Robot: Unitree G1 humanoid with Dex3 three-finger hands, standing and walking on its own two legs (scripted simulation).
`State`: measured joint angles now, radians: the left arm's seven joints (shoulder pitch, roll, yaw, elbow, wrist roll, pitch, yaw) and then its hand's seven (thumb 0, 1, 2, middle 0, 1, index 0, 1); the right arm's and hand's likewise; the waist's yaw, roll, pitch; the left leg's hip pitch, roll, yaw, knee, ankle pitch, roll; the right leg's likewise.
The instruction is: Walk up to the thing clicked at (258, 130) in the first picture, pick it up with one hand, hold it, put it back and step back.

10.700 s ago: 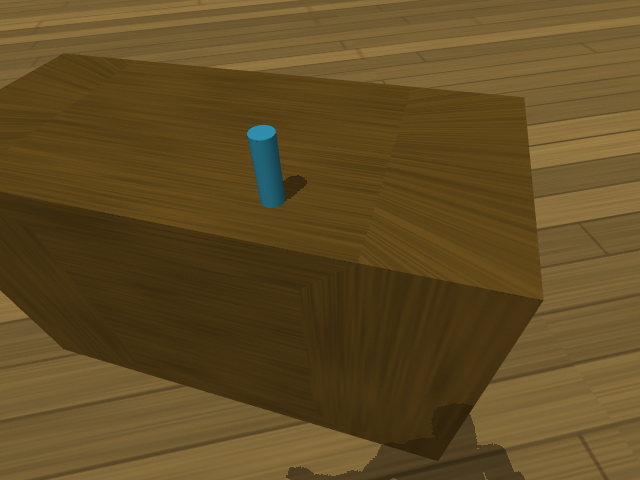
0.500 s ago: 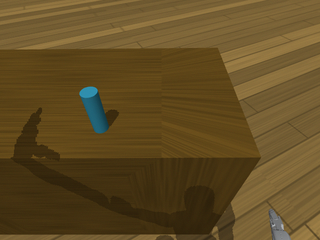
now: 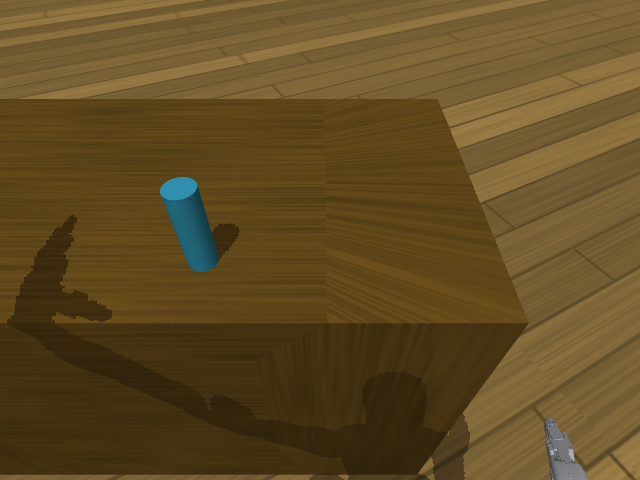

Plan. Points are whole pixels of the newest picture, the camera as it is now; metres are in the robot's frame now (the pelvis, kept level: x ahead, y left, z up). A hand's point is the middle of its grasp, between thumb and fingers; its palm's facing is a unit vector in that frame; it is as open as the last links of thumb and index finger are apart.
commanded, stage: go down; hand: left
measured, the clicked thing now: (192, 227) +0.44 +0.20 +0.10
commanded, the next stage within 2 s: approach in 0.26 s
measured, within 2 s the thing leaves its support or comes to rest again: neither
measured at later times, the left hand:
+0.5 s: hand out of the picture +0.34 +0.38 +0.20, palm faces +0.18 -0.98 +0.01, open 17.6 cm
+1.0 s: hand (150, 251) +0.42 +0.26 +0.08, palm faces +0.06 -1.00 +0.03, open 17.6 cm
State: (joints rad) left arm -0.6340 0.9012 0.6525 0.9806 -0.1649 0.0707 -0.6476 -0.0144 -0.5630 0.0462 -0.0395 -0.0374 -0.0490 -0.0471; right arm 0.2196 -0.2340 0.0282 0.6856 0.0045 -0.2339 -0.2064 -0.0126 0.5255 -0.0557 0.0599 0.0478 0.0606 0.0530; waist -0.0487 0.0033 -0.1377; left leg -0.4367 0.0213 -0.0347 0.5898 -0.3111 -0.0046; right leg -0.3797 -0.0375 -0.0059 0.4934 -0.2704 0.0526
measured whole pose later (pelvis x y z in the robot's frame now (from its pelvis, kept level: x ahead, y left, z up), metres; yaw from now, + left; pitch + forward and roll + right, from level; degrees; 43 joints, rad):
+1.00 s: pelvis -0.02 +0.00 -0.02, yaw -1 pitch +13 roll -2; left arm -0.64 0.56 0.46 0.94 -0.21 -0.21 -0.38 -0.02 -0.59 0.03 -0.04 -0.05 -0.07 -0.06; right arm 0.25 -0.23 0.00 0.54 -0.01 -0.18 -0.10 -0.01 0.54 -0.05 0.06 0.05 0.06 0.05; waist -0.11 -0.01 -0.11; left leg -0.65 0.04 -0.03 0.80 -0.38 -0.01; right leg -0.61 -0.02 0.01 0.71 -0.34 0.05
